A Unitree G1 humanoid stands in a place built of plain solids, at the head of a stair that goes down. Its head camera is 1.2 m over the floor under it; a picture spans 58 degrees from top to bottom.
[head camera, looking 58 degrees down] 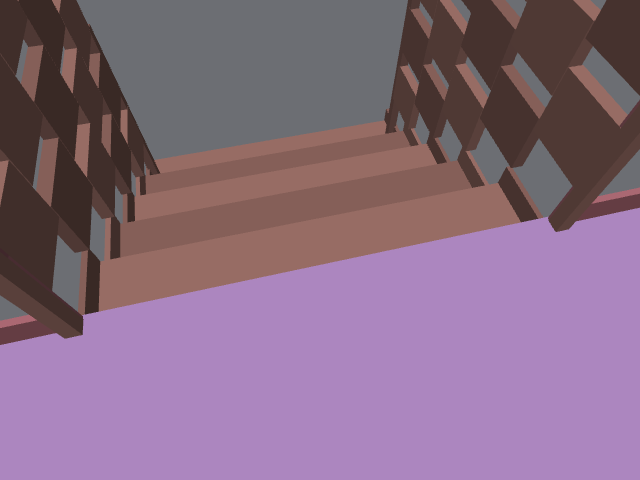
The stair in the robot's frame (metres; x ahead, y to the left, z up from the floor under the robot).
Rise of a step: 0.18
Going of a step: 0.30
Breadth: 1.62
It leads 14 degrees to the left of straight ahead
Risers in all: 6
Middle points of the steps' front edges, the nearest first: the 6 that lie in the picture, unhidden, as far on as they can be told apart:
0.67 -0.03 0.00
0.96 0.04 -0.18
1.25 0.11 -0.37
1.54 0.18 -0.55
1.83 0.25 -0.73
2.12 0.32 -0.92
